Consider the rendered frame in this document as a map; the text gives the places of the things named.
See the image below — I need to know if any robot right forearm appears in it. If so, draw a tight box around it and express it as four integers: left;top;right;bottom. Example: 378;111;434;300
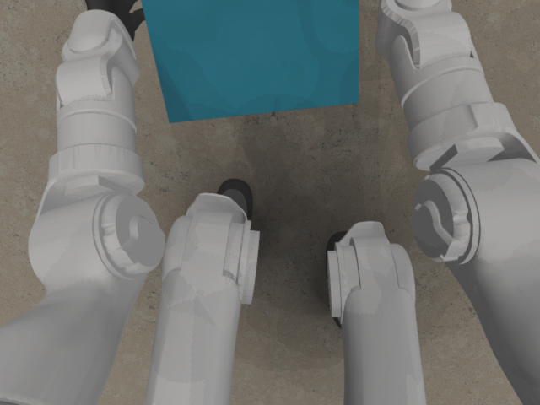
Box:
375;0;540;172

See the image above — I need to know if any right robot upper arm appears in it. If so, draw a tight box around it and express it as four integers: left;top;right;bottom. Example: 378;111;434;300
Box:
410;158;540;405

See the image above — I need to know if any left robot hand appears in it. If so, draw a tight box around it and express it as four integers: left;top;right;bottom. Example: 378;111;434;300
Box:
85;0;145;42

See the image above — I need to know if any left robot foot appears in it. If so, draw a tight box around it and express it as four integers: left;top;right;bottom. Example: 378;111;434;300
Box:
217;179;253;220

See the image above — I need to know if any carton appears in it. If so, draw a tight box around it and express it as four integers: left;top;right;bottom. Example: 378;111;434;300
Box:
141;0;359;123

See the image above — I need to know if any robot left forearm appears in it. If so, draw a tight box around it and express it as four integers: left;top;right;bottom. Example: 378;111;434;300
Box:
29;9;145;257

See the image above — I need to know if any left robot thigh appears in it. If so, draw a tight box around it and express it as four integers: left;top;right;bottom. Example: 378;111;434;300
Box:
144;209;260;405

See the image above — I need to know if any left robot upper arm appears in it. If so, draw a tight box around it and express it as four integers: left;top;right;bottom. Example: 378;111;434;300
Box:
0;192;165;405

